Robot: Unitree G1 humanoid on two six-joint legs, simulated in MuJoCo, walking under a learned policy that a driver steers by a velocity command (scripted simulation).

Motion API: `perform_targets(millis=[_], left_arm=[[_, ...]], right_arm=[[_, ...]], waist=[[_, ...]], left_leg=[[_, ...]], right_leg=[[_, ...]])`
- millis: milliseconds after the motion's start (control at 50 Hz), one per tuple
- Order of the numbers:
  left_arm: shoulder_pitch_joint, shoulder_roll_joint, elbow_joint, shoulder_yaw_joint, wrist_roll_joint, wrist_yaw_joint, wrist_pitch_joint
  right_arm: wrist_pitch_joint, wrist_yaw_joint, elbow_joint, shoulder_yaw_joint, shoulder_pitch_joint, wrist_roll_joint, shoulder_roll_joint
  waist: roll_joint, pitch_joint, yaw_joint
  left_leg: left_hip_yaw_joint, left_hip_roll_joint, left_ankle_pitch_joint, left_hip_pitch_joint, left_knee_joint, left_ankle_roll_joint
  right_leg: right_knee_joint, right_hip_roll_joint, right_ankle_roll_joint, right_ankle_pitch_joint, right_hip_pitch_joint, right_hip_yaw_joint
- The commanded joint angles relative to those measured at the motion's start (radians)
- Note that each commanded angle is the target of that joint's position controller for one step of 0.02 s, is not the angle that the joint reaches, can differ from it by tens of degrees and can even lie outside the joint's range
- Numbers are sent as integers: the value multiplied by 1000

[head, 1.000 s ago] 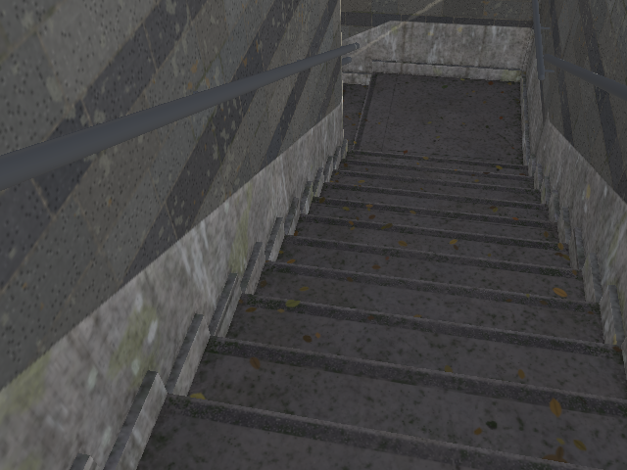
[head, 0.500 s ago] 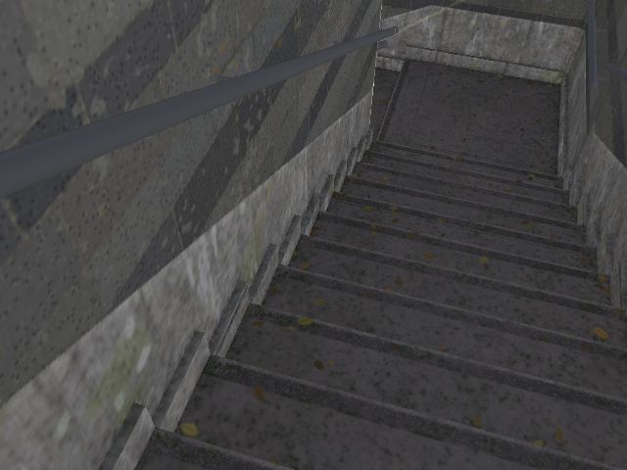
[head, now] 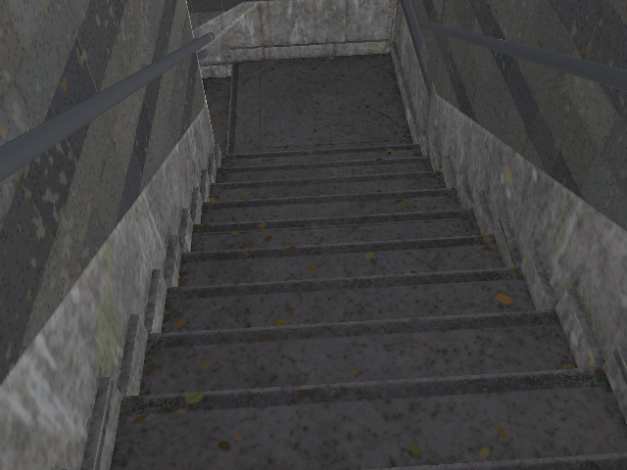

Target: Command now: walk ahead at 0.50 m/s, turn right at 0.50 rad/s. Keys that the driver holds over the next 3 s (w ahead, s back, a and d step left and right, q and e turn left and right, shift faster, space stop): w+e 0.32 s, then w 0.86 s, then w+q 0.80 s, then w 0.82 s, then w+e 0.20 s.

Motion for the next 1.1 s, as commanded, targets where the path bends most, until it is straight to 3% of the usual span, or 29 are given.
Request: perform_targets(millis=[20, 40, 60, 80, 100, 140, 200, 220, 260, 300, 400, 460, 500, 540, 560, 580, 600, 620, 640, 660, 680, 700, 720, 760, 800, 860, 940, 1040, 1100], left_arm=[[401, 114, 111, 51, 28, 6, -5], [470, 210, 117, 65, 18, -3, -12], [523, 229, 88, 67, -38, -5, -8], [537, 277, 88, 83, -38, 18, 2], [466, 177, 74, 50, -28, 37, 13], [337, 105, 66, 17, -2, 39, -3], [289, 162, 55, 29, -20, 51, -25], [317, 166, 69, 33, -12, 50, -29], [366, 102, 80, 26, -38, 52, -31], [374, 57, 59, 11, -36, 58, -36], [412, 99, 46, 4, -11, 61, -33], [423, 104, 56, 1, 21, 84, -25], [453, 97, 80, -4, 33, 104, -17], [470, 120, 98, -1, 15, 87, -13], [509, 101, 107, 3, -3, 72, -14], [620, 44, 115, 10, -42, 66, -25], [615, 71, 92, -5, -35, 86, -22], [483, 115, 51, 1, -7, 90, -24], [291, 152, 46, 15, 23, 84, -17], [204, 132, 14, 15, 21, 73, -11], [232, 106, 45, 12, 27, 68, 6], [230, 87, 54, 14, 18, 58, 7], [275, 68, 88, 12, 14, 54, 12], [154, 59, 49, 15, 33, 39, 17], [214, 14, 85, 1, 27, 36, 28], [23, 45, 52, 12, 14, 20, -5], [-105, 21, 20, -4, 5, 8, -17], [-237, 0, -73, -26, -26, -2, -36], [-86, 12, -27, -23, -26, 14, -44]], right_arm=[[32, -2, -16, -33, 64, 10, -157], [17, 4, -73, -25, 82, 34, -67], [10, 4, -131, -22, 51, 54, -119], [-6, -2, -207, -10, -76, 55, -120], [-4, -10, -194, -13, -189, 18, -153], [24, 6, -157, -30, -146, -20, -158], [69, 40, -140, -20, -154, -38, -74], [72, 42, -81, -22, -57, -24, -66], [58, 46, -130, -48, -195, 1, -124], [36, 60, -180, -47, -327, -18, -121], [43, 77, -222, -17, -432, -26, -44], [10, 66, -241, -14, -440, 16, -73], [-7, 54, -202, -27, -332, 45, -108], [-10, 47, -99, -47, -78, 21, -144], [-7, 50, -54, -52, 68, 2, -170], [10, 58, -33, -52, 188, 10, -191], [12, 82, -41, -54, 228, 34, -214], [17, 70, -59, -65, 170, 58, -241], [18, 56, -85, -38, 69, 54, -147], [7, 50, -89, -26, 10, 27, -136], [-2, 52, -62, -13, 29, 0, -117], [-21, 50, -53, 4, -2, 3, -90], [-35, 57, -53, 0, -10, -1, -101], [-48, 49, -54, -2, -33, 42, -122], [-38, 46, -28, -10, 46, 29, -145], [-24, 19, 6, 13, 152, 43, -64], [-30, 0, 18, 17, 175, 8, -64], [-3, 16, 49, 27, 200, 9, -23], [33, -9, 80, 22, 223, -6, -49]], waist=[[-37, -51, 210], [-247, -195, 172], [-155, -387, 217], [-210, -400, 249], [-19, -181, 233], [119, -5, 90], [-9, -4, 34], [-53, -59, 15], [-6, -34, 67], [22, -7, 104], [-37, 24, 151], [-97, 103, 193], [-41, 122, 184], [65, 15, 92], [155, -52, 57], [306, -250, 78], [271, -336, 54], [321, -285, 18], [85, -81, 5], [136, 23, 18], [80, 83, 67], [12, 119, 121], [98, 80, 133], [153, 71, 136], [198, -51, 140], [56, 20, 76], [61, 52, 19], [89, 128, -87], [73, 108, -58]], left_leg=[[-103, 99, 858, -279, 527, 121], [-84, -12, 11, -738, 968, 55], [-185, 33, 64, -895, 1019, 51], [-212, -11, 144, -1072, 978, 24], [-265, 67, 253, -1134, 782, 22], [-310, 115, 486, -918, 408, 0], [-215, 47, 756, -459, 15, -52], [-225, 53, 887, -456, 79, -44], [-304, 92, 1085, -633, -83, -28], [-297, 54, 1261, -617, -308, -19], [-261, -26, 1269, -402, -439, -17], [-304, 4, 1213, -357, -652, -17], [-316, 56, 1244, -281, -830, -5], [-212, 19, 1192, 5, -863, 14], [-271, 58, 1313, 215, -735, 46], [-428, 242, 1462, 610, -368, 118], [-615, 363, 1207, 628, -421, 204], [-821, 444, 653, 568, -674, 322], [-724, 351, 388, 297, -794, 276], [-718, 330, 541, 71, -773, 273], [-678, 291, 681, -105, -740, 257], [-565, 217, 784, -233, -725, 195], [-515, 177, 874, -260, -736, 180], [-428, 122, 1051, -299, -775, 183], [-427, 153, 1267, -210, -703, 179], [-467, 109, 902, -12, -590, 183], [-483, 68, 757, -80, -512, 189], [-459, 32, 866, -89, -371, 156], [-424, 40, 1087, -46, -157, 150]], right_leg=[[-91, 12, -95, -46, 485, 3], [331, -206, -192, 604, 886, 216], [322, -299, -267, 551, 1017, 413], [64, -388, -354, -96, 984, 641], [-39, -349, -303, -489, 768, 607], [15, -276, -248, -418, 322, 543], [-65, -105, -219, -134, -114, 371], [-20, -114, -223, -49, -53, 375], [40, -85, -206, -240, 96, 412], [97, -29, -195, -491, 64, 435], [222, 5, -159, -630, -39, 444], [324, 21, -137, -572, 31, 458], [470, 22, -138, -488, 111, 455], [810, 68, -125, -379, 88, 346], [1101, 131, -104, -578, -84, 267], [1515, 212, -53, -1196, -420, 178], [1732, 152, -46, -1140, -598, 145], [1705, 132, -16, -999, -783, 81], [1525, 62, -13, -814, -766, 105], [1404, 42, 4, -737, -682, 141], [1322, 28, 9, -744, -592, 164], [1060, 6, 21, -562, -505, 222], [994, 13, 27, -525, -428, 167], [596, -15, 74, -331, -284, 65], [672, -7, 67, -238, -199, 32], [436, -45, 39, 10, -455, 103], [247, -2, 62, 122, -356, 67], [47, 12, 69, 42, -202, 17], [-98, 3, 41, -64, -13, -5]])
Next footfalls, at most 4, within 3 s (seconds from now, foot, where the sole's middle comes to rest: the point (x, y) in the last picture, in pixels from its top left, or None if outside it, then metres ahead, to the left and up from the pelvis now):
0.02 right None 0.14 -0.08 -0.81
0.54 left None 0.47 0.07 -0.96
1.14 right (376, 419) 0.74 -0.18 -1.11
1.70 left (319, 354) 1.05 -0.04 -1.26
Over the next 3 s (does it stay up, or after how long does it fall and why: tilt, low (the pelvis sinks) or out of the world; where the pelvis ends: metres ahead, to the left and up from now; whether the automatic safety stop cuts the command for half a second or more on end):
stays up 1.60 -0.04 -0.80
